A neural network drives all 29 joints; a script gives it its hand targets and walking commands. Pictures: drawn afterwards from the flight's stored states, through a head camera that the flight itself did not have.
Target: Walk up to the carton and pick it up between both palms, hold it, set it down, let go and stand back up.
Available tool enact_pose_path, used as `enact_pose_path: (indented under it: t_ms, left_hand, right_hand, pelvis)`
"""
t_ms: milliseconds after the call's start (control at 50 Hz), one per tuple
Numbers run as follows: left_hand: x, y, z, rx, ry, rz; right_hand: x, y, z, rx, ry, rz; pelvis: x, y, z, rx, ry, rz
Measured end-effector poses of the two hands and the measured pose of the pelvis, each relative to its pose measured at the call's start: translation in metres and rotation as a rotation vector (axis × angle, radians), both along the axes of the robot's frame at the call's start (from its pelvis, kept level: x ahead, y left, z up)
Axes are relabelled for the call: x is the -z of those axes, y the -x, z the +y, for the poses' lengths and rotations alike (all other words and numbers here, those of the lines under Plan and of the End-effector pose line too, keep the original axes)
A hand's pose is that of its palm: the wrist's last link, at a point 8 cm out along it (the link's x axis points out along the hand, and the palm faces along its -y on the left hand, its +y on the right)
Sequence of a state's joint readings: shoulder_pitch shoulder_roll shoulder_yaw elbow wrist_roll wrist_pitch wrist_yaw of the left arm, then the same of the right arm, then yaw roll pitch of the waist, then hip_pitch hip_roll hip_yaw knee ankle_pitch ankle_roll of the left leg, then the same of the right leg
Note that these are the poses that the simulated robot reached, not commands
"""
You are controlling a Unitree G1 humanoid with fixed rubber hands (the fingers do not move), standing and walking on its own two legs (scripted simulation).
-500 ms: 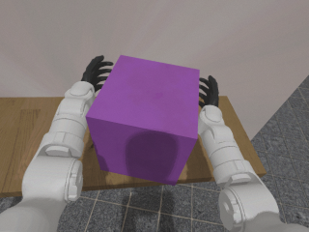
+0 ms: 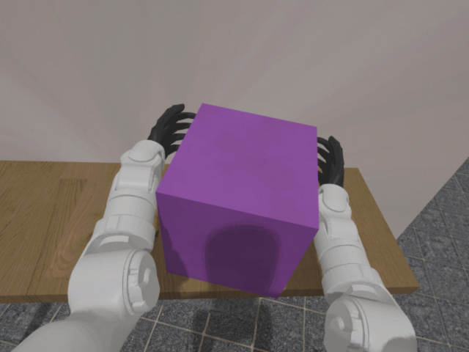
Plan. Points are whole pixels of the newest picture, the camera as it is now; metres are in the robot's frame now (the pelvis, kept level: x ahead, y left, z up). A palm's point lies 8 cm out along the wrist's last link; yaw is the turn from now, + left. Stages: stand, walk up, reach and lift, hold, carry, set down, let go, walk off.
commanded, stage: reach and lift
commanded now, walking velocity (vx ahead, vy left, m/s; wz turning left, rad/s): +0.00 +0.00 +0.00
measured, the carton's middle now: (240, 201) +0.35 -0.02 +0.08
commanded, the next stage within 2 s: none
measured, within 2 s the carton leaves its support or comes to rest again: leaves its support in 1.06 s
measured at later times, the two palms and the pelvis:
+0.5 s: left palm (156, 149) +0.43 +0.12 +0.14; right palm (324, 182) +0.36 -0.17 +0.12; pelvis +0.00 +0.00 +0.00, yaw +1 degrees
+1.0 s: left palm (157, 147) +0.43 +0.12 +0.15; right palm (326, 182) +0.36 -0.18 +0.12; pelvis +0.00 +0.00 +0.00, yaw +1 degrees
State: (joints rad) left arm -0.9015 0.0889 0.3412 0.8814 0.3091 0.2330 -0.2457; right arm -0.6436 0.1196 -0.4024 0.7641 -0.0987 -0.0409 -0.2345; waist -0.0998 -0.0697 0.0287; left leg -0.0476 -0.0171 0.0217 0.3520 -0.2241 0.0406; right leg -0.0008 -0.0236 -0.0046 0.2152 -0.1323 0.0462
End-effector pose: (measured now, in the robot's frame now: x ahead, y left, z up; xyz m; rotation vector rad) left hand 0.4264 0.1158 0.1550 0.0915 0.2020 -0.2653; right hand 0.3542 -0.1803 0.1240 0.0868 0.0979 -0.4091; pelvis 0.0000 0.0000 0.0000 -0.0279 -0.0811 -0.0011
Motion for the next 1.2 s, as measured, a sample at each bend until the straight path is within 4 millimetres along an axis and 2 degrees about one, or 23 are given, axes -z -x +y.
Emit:
enact_pose_path:
  t_ms: [400,940,1040,1200]
  left_hand:
    - [0.011,-0.001,0.008,-0.011,0.019,0.020]
    - [0.009,0.000,0.006,-0.025,0.017,0.013]
    - [-0.002,0.002,0.003,-0.034,-0.008,-0.042]
    - [-0.044,0.018,-0.019,-0.031,-0.021,-0.220]
  right_hand:
    - [0.003,-0.005,0.006,-0.014,0.041,-0.023]
    - [0.004,-0.004,0.005,-0.019,0.034,-0.033]
    - [0.002,-0.001,0.003,-0.023,0.034,-0.052]
    - [-0.019,0.015,-0.014,-0.007,0.092,-0.163]
  pelvis:
    - [0.000,-0.002,0.001,-0.015,-0.001,-0.020]
    - [-0.001,0.000,-0.002,-0.018,0.000,0.005]
    - [-0.001,-0.001,-0.004,-0.005,0.002,0.026]
    - [-0.002,0.008,-0.008,0.006,0.003,0.000]
